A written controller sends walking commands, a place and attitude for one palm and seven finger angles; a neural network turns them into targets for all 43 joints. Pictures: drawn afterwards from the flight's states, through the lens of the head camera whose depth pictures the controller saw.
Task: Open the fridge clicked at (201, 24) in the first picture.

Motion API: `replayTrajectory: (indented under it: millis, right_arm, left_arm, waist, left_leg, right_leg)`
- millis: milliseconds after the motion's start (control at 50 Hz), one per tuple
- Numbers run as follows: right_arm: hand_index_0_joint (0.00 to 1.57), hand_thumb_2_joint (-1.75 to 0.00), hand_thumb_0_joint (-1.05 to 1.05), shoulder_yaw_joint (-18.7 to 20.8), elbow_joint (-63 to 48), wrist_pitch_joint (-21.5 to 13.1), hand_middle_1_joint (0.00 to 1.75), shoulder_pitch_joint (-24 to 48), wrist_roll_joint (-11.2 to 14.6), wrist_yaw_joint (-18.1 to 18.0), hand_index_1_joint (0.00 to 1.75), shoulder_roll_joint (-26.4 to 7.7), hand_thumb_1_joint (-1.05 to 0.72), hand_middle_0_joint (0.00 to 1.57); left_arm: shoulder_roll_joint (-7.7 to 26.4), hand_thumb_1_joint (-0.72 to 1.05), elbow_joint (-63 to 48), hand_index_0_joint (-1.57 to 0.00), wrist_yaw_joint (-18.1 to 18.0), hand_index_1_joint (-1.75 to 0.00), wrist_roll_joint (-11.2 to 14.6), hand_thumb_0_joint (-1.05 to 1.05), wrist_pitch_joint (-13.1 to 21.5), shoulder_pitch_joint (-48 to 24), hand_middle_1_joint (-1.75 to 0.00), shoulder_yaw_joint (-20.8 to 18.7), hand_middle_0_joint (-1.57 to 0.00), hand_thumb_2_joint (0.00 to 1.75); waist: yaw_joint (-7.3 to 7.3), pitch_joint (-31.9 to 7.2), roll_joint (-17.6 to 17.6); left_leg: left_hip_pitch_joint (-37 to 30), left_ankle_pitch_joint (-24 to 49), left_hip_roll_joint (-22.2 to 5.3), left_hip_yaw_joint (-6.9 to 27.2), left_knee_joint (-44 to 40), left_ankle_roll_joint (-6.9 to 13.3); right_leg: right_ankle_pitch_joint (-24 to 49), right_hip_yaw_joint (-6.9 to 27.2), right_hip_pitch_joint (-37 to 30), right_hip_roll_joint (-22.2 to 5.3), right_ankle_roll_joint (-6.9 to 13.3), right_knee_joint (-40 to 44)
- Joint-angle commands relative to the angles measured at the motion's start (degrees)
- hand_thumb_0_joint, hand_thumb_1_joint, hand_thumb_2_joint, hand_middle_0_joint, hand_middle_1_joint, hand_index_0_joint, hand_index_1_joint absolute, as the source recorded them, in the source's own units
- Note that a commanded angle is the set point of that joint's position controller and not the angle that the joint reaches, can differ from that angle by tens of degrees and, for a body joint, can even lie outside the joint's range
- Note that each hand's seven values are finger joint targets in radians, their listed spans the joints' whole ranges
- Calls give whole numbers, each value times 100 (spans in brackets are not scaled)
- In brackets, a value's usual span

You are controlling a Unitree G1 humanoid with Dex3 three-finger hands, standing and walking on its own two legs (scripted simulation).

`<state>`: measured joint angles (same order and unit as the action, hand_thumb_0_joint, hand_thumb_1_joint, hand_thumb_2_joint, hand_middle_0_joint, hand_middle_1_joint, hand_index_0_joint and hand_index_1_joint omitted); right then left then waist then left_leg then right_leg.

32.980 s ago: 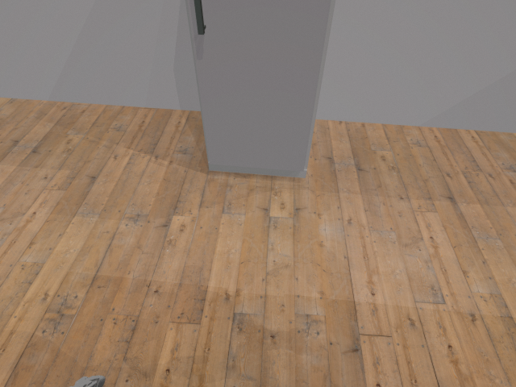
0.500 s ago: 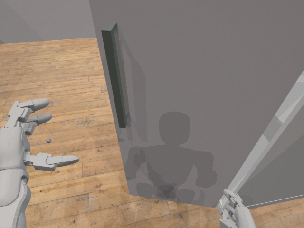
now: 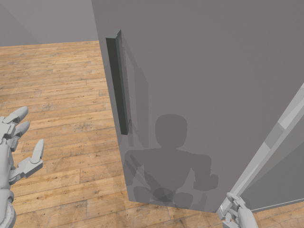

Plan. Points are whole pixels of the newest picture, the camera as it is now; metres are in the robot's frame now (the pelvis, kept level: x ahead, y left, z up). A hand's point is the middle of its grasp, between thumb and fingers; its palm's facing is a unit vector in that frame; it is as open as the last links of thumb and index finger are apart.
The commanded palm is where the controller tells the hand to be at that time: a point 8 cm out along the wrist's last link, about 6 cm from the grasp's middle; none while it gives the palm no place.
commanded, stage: draw the hand back to the body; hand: left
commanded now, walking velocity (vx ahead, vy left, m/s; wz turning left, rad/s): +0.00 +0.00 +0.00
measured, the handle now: (121, 89) +0.41 +0.16 +0.18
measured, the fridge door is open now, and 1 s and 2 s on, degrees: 71 71 71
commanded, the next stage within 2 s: step back with the hand held close in 0.36 s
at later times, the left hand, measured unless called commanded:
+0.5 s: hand (35, 160) +0.18 +0.27 +0.16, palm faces +0.49 -0.80 -0.34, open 7.5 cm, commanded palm +0.13 +0.29 +0.17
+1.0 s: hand (11, 182) +0.13 +0.29 +0.15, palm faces +0.44 -0.78 -0.46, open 7.4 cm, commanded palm +0.07 +0.32 +0.17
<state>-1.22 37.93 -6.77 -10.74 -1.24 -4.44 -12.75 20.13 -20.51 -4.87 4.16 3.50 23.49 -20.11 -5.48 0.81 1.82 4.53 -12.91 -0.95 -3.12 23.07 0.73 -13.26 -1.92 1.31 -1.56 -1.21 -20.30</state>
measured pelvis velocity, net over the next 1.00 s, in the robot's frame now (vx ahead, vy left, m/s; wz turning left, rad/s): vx -0.07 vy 0.02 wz -0.01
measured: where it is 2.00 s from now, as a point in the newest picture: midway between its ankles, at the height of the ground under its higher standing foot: outside the picture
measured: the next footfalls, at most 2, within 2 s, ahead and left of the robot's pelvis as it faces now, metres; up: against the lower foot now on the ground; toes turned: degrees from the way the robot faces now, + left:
right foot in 1.26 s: -0.05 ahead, -0.11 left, +0.00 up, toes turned +8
right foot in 1.74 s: -0.22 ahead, -0.01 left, +0.00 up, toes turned -5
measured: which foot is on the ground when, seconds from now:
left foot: down 0.00-1.00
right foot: down 0.00-1.00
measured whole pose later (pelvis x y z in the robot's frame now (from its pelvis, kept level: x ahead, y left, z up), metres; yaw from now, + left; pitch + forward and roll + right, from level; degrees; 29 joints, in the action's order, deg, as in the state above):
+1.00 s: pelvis -0.07 +0.02 -0.01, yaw +0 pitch +0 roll -2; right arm -0.1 31.7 -2.5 -11.6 0.3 -5.7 -13.0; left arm 23.0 -25.9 -7.4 2.2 11.2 28.8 -23.9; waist -1.6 0.8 1.1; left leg 20.5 -9.9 -0.9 -3.6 30.3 2.9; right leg -9.5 -1.1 16.8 -1.8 -2.5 -26.4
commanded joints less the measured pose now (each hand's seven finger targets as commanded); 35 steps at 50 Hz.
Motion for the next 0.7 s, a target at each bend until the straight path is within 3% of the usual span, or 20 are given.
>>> replayTrajectory:
  millis: [0,60,80,160,240,300,440,460,480,500,540,620,680]
  right_arm:
    - [20,-90,0,212,-909,-262,30,730,4,-46,30,-669,-90,20]
    - [20,-90,0,197,-901,-302,30,701,-17,-57,30,-661,-90,20]
    - [20,-90,0,192,-905,-303,30,723,-19,-60,30,-650,-90,20]
    - [20,-90,0,185,-884,-270,30,765,-13,-66,30,-642,-90,20]
    - [20,-90,0,186,-888,-279,30,779,-25,-55,30,-637,-90,20]
    - [20,-90,0,189,-889,-283,30,791,-21,-55,30,-643,-90,20]
    - [20,-90,0,206,-884,-294,30,809,-18,-72,30,-632,-90,20]
    - [20,-90,0,178,-851,-306,30,807,-17,-76,30,-611,-90,20]
    - [20,-90,0,129,-1179,-169,30,887,96,-54,30,-690,-90,20]
    - [20,-90,0,100,-1064,-91,30,869,82,-87,30,-626,-90,20]
    - [20,-90,0,178,-1077,39,30,758,28,-77,30,-632,-90,20]
    - [20,-90,0,289,-1321,212,30,618,49,-102,30,-670,-90,20]
    - [20,-90,0,337,-1480,288,30,601,74,-127,30,-671,-90,20]
  left_arm:
    - [1067,90,-1187,-20,-114,-30,-25,0,311,-695,-30,-584,-20,90]
    - [1115,90,-1396,-20,-162,-30,-52,0,340,-913,-30,-583,-20,90]
    - [1077,90,-1352,-20,-165,-30,-57,0,321,-881,-30,-544,-20,90]
    - [1047,90,-1180,-20,-139,-30,-25,0,276,-863,-30,-542,-20,90]
    - [1119,90,-1367,-20,-141,-30,-46,0,318,-911,-30,-602,-20,90]
    - [1115,90,-1219,-20,-135,-30,-40,0,315,-741,-30,-626,-20,90]
    - [1141,90,-1246,-20,-115,-30,-12,0,362,-762,-30,-654,-20,90]
    - [841,90,-1101,-20,-90,-30,-34,0,351,-920,-30,-296,-20,90]
    - [1592,90,-1584,-20,-183,-30,-100,0,594,-1512,-30,-947,-20,90]
    - [1559,90,-1380,-20,-191,-30,-131,0,698,-1416,-30,-928,-20,90]
    - [1068,90,-1046,-20,-159,-30,-147,0,650,-329,-30,-588,-20,90]
    - [1269,90,-1527,-20,-211,-30,-131,0,727,213,-30,-832,-20,90]
    - [1425,90,-1908,-20,-269,-30,-108,0,804,394,-30,-1028,-20,90]
  waist:
    - [57,-214,284]
    - [60,-410,395]
    - [60,-319,412]
    - [66,-149,138]
    - [34,-357,420]
    - [18,-254,158]
    - [29,-179,138]
    - [94,-102,217]
    - [284,255,119]
    - [301,235,7]
    - [327,-137,-291]
    - [347,-995,-43]
    - [338,-1279,167]
  left_leg:
    - [-228,1156,-31,185,-402,22]
    - [-308,1165,-11,248,-423,-3]
    - [-290,1132,-9,220,-414,5]
    - [-218,997,-12,201,-429,38]
    - [-291,1070,2,215,-424,19]
    - [-232,1010,-12,212,-443,28]
    - [-205,857,0,167,-444,60]
    - [-217,791,24,145,-451,71]
    - [238,467,-76,219,-163,170]
    - [322,385,-47,299,-72,157]
    - [221,726,-79,262,162,160]
    - [104,1783,-199,229,271,142]
    - [169,2302,-284,299,252,137]
  right_leg:
    - [869,-33,415,151,212,340]
    - [841,-38,347,173,227,291]
    - [835,-31,391,166,221,298]
    - [745,-26,434,159,203,390]
    - [811,-1,311,151,226,370]
    - [753,-25,311,163,218,405]
    - [635,6,375,142,188,487]
    - [592,7,460,132,180,490]
    - [787,450,1152,-115,147,751]
    - [821,424,1157,-256,180,747]
    - [1194,427,1313,-364,163,591]
    - [2110,307,1007,-372,98,35]
    - [2297,277,898,-267,64,-287]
